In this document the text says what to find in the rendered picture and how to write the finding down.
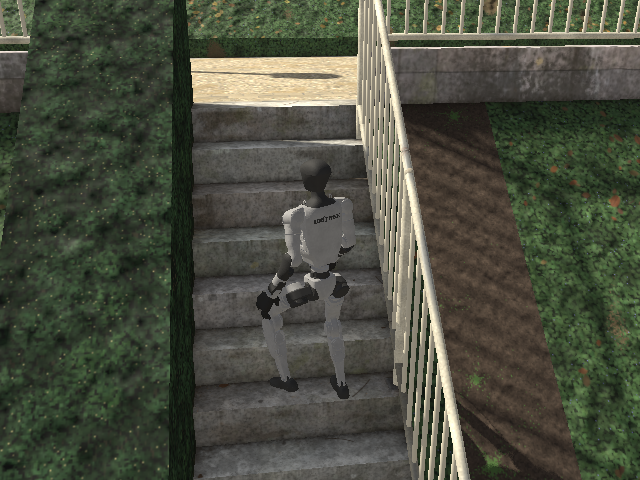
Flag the left robot forearm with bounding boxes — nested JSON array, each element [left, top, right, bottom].
[[265, 253, 294, 299]]

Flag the robot left thigh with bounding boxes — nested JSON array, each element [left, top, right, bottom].
[[268, 282, 313, 332]]

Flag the robot right hand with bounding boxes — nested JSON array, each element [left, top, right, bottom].
[[310, 262, 338, 271]]

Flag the robot left hand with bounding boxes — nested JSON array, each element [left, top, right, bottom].
[[256, 291, 280, 320]]

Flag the humanoid robot head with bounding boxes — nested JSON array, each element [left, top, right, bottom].
[[300, 159, 336, 208]]

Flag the right robot upper arm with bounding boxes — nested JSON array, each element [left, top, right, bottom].
[[334, 197, 356, 248]]

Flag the left robot upper arm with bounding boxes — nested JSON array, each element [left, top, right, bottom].
[[282, 206, 304, 267]]

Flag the right robot forearm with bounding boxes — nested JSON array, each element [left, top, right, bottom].
[[333, 245, 354, 263]]

